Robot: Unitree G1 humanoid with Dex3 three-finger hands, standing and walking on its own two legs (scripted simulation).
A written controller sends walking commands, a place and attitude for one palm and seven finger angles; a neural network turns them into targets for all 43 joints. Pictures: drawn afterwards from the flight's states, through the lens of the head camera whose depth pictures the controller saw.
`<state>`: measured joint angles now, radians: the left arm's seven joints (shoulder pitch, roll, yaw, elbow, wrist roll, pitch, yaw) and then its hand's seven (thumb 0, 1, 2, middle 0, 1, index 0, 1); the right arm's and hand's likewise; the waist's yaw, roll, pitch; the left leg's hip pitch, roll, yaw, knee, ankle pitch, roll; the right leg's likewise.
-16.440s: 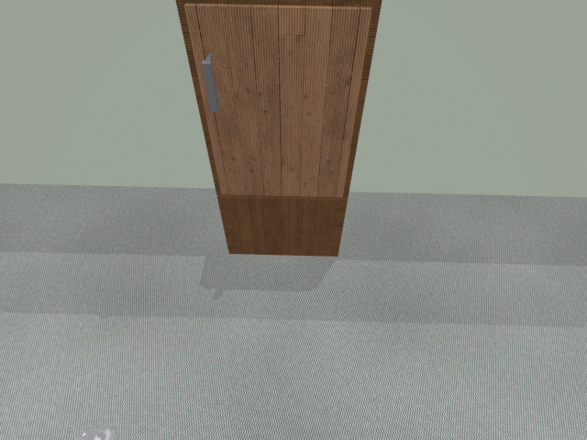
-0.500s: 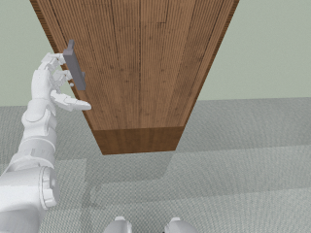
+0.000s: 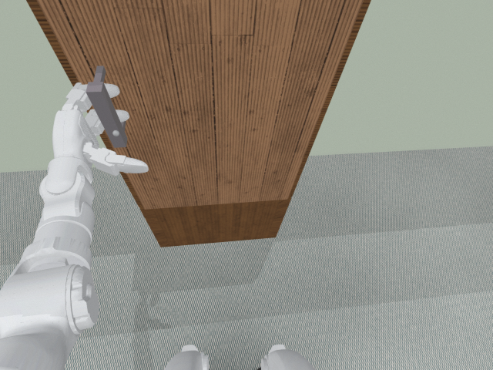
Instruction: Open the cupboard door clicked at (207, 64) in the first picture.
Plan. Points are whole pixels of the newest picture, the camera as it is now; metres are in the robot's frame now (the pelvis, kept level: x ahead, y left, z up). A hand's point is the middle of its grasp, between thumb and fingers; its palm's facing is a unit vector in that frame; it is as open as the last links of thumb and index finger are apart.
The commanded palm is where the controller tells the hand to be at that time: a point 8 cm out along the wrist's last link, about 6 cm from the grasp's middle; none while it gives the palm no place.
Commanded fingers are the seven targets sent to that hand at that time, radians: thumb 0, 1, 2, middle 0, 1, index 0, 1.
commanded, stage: slide the fingers in behind the handle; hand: left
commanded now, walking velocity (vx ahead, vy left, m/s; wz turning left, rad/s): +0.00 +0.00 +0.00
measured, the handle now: (110, 108) +0.52 +0.20 +0.09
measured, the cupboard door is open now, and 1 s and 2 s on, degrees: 0 0 40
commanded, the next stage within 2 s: close the thumb around the handle in 0.10 s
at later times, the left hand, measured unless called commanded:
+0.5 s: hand (120, 136) +0.47 +0.18 +0.08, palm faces +0.05 -1.00 +0.00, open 11.4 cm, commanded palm +0.44 +0.23 +0.08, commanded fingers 0.00 0.40 0.68 -0.36 -1.30 -0.36 -1.30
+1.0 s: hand (122, 136) +0.47 +0.18 +0.08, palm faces +0.08 -1.00 -0.01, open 5.8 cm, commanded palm +0.44 +0.23 +0.08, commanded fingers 0.00 0.90 0.90 -0.40 -1.35 -0.40 -1.35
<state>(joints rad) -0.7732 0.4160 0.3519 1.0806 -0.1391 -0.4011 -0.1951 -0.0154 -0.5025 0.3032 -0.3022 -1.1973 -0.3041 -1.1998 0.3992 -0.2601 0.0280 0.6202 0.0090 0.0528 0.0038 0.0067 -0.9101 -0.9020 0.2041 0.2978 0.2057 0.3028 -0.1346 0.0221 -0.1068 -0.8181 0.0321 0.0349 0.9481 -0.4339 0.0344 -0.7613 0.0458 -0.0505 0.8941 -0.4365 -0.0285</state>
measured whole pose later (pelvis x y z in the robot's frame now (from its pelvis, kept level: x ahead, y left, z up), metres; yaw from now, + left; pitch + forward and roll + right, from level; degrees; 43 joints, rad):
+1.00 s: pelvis +0.00 -0.01 +0.00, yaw +1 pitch +16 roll -2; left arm -0.76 0.38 0.32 1.08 -0.14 -0.42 -0.15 0.00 0.74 0.81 -0.34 -1.32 -0.33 -1.32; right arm 0.39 -0.26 0.02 0.63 0.01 0.05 0.00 0.01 -0.91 -0.90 0.20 0.30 0.21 0.30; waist -0.13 0.02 -0.11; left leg -0.80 0.03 0.02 0.94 -0.43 0.03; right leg -0.75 0.04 -0.06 0.90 -0.44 -0.04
